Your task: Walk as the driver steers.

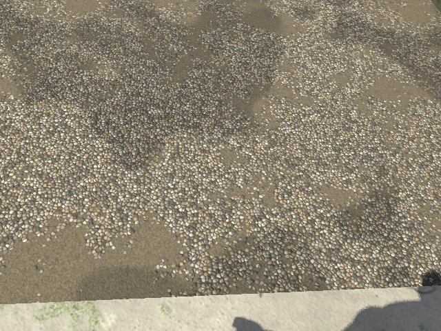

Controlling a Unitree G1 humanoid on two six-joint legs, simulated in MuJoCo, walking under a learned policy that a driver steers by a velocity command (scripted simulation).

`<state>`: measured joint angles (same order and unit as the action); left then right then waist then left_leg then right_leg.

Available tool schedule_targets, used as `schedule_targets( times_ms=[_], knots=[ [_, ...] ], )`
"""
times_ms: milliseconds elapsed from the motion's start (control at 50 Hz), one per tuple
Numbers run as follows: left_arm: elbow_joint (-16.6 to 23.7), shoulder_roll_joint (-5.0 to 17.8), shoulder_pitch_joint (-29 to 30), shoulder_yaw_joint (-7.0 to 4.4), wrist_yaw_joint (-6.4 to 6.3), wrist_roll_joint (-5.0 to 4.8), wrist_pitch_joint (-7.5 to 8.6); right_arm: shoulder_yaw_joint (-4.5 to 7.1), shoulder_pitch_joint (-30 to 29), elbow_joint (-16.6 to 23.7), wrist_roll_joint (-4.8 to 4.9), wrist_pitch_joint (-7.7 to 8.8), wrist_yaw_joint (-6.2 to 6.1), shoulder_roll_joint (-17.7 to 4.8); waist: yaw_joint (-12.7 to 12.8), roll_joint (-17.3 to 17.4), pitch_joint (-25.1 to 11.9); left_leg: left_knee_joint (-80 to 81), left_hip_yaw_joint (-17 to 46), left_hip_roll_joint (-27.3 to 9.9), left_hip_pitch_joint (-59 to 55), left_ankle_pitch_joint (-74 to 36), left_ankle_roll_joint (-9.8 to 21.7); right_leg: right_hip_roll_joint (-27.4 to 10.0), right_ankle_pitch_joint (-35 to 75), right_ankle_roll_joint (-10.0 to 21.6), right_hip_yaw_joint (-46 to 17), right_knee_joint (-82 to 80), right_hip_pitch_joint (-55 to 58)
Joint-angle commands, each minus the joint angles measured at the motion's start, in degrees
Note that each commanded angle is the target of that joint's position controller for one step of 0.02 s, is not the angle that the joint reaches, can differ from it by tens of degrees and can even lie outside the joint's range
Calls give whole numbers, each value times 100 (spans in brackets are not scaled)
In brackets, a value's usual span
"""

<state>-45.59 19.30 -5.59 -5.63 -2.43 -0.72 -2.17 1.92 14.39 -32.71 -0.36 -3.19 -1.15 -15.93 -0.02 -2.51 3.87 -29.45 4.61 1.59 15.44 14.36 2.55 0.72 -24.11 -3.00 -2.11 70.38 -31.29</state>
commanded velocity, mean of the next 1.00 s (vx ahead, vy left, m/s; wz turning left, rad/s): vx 0.00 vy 0.00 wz -0.31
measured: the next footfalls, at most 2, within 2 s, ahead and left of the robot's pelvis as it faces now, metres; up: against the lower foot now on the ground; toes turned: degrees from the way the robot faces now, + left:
right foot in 0.24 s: +0.04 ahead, -0.15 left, +0.00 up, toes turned +2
right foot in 0.74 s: -0.01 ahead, -0.16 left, +0.00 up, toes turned -18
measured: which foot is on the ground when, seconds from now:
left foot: down 0.00-0.74, up 0.76-1.00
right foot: up 0.00-0.22, down 0.24-0.46, up 0.48-0.72, down 0.74-1.00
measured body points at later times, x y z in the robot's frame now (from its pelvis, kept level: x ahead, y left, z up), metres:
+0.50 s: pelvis -0.01 +0.00 -0.01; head +0.02 -0.01 +0.44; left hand +0.14 +0.26 -0.12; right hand +0.10 -0.29 -0.11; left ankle +0.01 +0.10 -0.74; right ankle -0.01 -0.15 -0.73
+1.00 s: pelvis -0.04 -0.05 +0.00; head -0.01 -0.10 +0.44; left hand +0.19 +0.15 -0.09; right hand +0.02 -0.38 -0.10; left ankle +0.02 +0.09 -0.67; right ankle -0.05 -0.14 -0.74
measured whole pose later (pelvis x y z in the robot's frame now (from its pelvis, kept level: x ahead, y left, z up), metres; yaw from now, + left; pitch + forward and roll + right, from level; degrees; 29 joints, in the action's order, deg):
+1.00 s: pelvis -0.04 -0.05 +0.00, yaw -24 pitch +2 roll +2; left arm -36.4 16.1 -13.0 -1.9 -2.0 -0.2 -2.3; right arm 4.9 4.7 -37.5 0.1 -2.2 -3.2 -16.9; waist 0.3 1.4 4.0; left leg -60.7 3.4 1.5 30.3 21.4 -4.6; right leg 3.2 -13.0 3.1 -6.3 30.1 -18.1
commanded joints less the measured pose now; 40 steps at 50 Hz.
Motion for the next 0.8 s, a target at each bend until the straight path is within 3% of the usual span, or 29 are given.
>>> schedule_targets(
  times_ms=[20, 120, 180, 200, 220, 240, 260, 280, 320, 400, 440, 460, 480, 500, 520, 540, 580, 620, 680, 720, 740, 760, 780, 800],
  knots=[
    [283, 376, -77, -80, -14, -28, 23, 193, -202, 437, -20, 125, -76, -730, 47, 1050, -660, 806, 1253, -1182, -803, -2269, 1164, -40, 393, -99, -163, -149, -258],
    [209, -7, -131, 161, 96, -9, 27, 77, -237, 245, -73, 130, -51, -386, -100, 1108, -746, 718, 1127, -1092, -600, -1389, 1104, -357, 283, -143, -108, -2375, 851],
    [152, 126, -308, 177, 169, -59, 62, 64, -270, 4, -88, 157, 24, -370, -118, 1185, -521, 940, 1348, -1165, -58, -441, 1086, -328, 357, -52, 51, -3285, 1603],
    [145, 144, -395, 186, 182, -46, 90, 57, -415, -35, -50, 181, 31, -369, 15, 1047, -419, 936, 1340, -1124, 93, -178, 969, -306, 851, 48, 83, -3876, 1855],
    [182, 177, -424, 212, 194, 28, 126, 64, -369, -130, -9, 213, 28, -386, 99, 859, -338, 911, 1250, -1008, 173, -51, 752, -332, 1707, 155, 22, -4543, 2089],
    [236, 396, -456, 194, 195, 104, 156, 90, -267, -177, -37, 264, -4, -427, 2, 556, -446, 633, 1050, -753, 119, 114, 486, -549, 2705, 272, -344, -4482, 2224],
    [289, 798, -391, 117, 191, 58, 168, 161, 18, -166, -86, 283, -26, -579, -340, -53, -404, 402, 637, -291, 51, 490, 243, -751, 3109, 513, -683, -4319, 1967],
    [246, 861, -339, 66, 192, -44, 165, 167, -136, -139, -119, 275, -73, -518, -297, -666, -278, 188, 132, -12, -119, 558, 11, -818, 2139, 778, -1010, -4670, 1437],
    [307, 532, -304, 144, 141, -4, 153, 206, -430, -116, -49, 246, -170, -429, -214, -843, -286, -180, -140, -1, -457, 161, -105, -912, 1317, 866, -1441, -5084, 1093],
    [548, 510, -447, 107, 45, -46, 156, 279, -362, -88, -44, 165, -163, -299, -125, -469, -506, -120, -184, -150, -561, -282, 25, -744, 1244, 819, -1566, -4779, 1106],
    [680, 378, -472, 111, -23, -73, 85, 337, -291, -120, -9, 128, -139, -368, -93, 113, -565, 282, 98, -497, -774, -507, 248, -374, 916, 605, -1198, -4213, 759],
    [759, 272, -511, 130, -40, -77, 62, 381, -170, -170, -17, 105, -132, -486, -77, 584, -603, 614, 489, -883, -914, -615, 491, -164, 651, 452, -913, -3730, 517],
    [803, 210, -624, 137, -40, -82, 57, 447, -51, -196, -11, 99, -126, -667, -52, 1086, -655, 982, 1106, -1545, -1033, -871, 852, 55, 370, 307, -540, -3069, 316],
    [833, 221, -639, 114, -14, -67, 52, 444, -238, -121, -10, 129, -158, -680, -35, 1392, -714, 1091, 1524, -2135, -988, -1374, 1279, 32, -654, 184, -225, -2008, 153],
    [854, 339, -537, 42, 5, -68, 32, 392, -314, -35, -56, 177, -183, -601, -78, 1162, -695, 1097, 1647, -2447, -875, -1957, 1567, -134, -1173, 96, -248, -914, -45],
    [815, 385, -568, -19, -1, -115, -22, 366, -439, 5, -80, 218, -200, -572, -13, 883, -634, 1056, 1437, -2475, -758, -2253, 1619, -205, -1229, 14, -309, -187, -174],
    [797, 208, -604, 34, 10, -118, -131, 397, -734, -38, -34, 268, -213, -662, 89, 790, -419, 956, 622, -2064, -630, -2120, 1293, -408, -679, -50, -224, -354, -246],
    [894, -21, -530, 155, 115, -78, -157, 436, -831, -92, -29, 229, -232, -763, 47, 987, -472, 637, -160, -1619, -458, -2270, 1037, -420, -239, -44, 103, -1339, 303],
    [1061, 51, -546, 170, 266, -157, -150, 500, -635, -150, 91, 140, -221, -914, -83, 1242, -830, 172, -390, -1740, -599, -2559, 972, -206, -36, 63, 584, -2626, 1046],
    [959, 171, -1014, 86, 239, -124, -149, 463, -634, -222, 240, 120, -208, -807, 164, 843, -945, -492, -618, -1707, -196, -1654, 557, 98, 1249, 337, 853, -3977, 1953],
    [990, 547, -1092, -28, 167, -93, -156, 409, -331, -317, 145, 128, -169, -579, 85, -161, -827, -1637, -1074, -1267, 683, -216, 38, -292, 2880, 647, -109, -4507, 2636],
    [1272, 1317, -1099, -144, 121, 30, -127, 294, -465, -28, -138, 144, -147, -279, -82, -1957, -788, -3601, -1082, -366, 2301, 2781, -585, -2017, 5477, 1764, -2732, -4579, 2958],
    [1307, 1220, -1306, -88, 285, 302, 10, 413, -1029, 89, 59, 190, -189, -677, 470, -1128, -1281, -4499, -76, -141, 2354, 2847, -613, -2467, 4616, 2713, -3226, -5028, 2431],
    [1261, 1080, -1007, -47, 314, 282, 92, 470, -1192, 98, 218, 174, -228, -802, 267, -631, -724, -4686, 54, -226, 2531, 2343, -564, -2126, 3491, 2497, -2778, -5154, 2172]
  ],
)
